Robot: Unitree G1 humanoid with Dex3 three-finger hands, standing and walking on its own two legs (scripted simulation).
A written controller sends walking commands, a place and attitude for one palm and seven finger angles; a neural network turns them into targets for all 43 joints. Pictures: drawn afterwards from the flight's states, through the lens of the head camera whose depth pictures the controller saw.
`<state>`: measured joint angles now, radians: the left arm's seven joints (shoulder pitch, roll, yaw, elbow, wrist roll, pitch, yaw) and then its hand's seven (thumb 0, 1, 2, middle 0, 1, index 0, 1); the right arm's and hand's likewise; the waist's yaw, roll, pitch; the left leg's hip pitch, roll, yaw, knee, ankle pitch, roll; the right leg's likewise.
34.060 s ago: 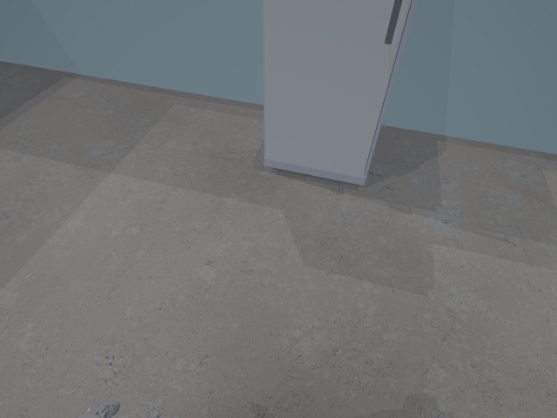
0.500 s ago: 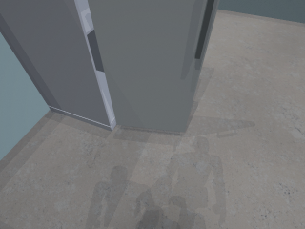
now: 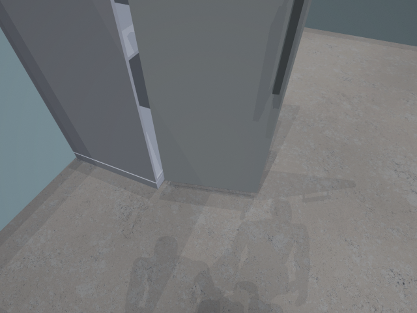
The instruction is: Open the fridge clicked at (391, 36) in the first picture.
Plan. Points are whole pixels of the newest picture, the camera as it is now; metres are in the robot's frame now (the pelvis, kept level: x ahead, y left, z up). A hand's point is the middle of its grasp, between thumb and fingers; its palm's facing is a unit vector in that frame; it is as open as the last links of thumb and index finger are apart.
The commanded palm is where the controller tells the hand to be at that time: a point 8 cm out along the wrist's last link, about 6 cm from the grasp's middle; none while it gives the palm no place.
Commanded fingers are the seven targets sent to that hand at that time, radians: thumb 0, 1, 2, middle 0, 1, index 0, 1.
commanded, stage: let the arm hang, fingers relaxed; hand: right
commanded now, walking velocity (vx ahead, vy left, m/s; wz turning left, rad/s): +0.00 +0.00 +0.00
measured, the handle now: (289, 33) +0.80 -0.16 +0.17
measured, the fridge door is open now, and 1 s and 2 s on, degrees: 76 76 76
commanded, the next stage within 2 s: look to check the result in 0.04 s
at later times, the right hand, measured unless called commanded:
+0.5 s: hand out of the picture +0.01 -0.18 -0.18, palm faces -0.02 +0.98 -0.18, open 7.4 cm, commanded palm none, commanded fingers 0.00 -0.90 -0.90 0.20 0.30 0.20 0.30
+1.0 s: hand out of the picture +0.02 -0.19 -0.18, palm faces -0.02 +0.98 -0.19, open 7.4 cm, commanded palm none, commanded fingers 0.00 -0.90 -0.90 0.20 0.30 0.20 0.30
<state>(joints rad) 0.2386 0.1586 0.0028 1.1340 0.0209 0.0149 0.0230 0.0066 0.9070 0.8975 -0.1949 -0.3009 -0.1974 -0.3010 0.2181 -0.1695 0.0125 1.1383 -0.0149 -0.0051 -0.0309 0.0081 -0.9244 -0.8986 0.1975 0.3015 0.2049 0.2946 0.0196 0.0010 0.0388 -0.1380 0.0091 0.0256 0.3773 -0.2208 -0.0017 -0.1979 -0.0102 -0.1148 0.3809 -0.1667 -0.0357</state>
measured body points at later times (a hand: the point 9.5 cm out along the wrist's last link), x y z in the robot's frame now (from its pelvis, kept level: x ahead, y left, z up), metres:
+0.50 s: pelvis +0.01 -0.01 +0.00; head +0.03 -0.01 +0.45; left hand +0.02 +0.21 -0.16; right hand +0.01 -0.23 -0.16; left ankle -0.01 +0.12 -0.74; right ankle +0.03 -0.09 -0.75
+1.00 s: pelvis +0.01 -0.02 +0.00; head +0.03 -0.02 +0.45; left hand +0.01 +0.21 -0.16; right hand +0.02 -0.24 -0.16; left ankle -0.01 +0.12 -0.74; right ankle +0.03 -0.09 -0.75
